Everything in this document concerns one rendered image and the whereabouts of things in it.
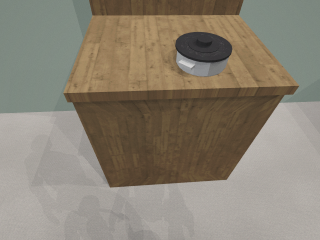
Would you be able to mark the knob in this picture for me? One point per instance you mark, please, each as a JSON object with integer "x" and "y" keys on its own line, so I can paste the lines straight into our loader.
{"x": 204, "y": 40}

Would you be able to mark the lid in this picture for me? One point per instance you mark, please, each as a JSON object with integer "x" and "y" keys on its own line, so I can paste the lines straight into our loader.
{"x": 219, "y": 50}

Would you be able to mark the pot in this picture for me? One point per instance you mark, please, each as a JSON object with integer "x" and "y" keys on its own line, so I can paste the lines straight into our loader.
{"x": 201, "y": 69}

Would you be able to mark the table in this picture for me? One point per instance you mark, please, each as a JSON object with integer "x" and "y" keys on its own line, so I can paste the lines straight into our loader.
{"x": 151, "y": 123}

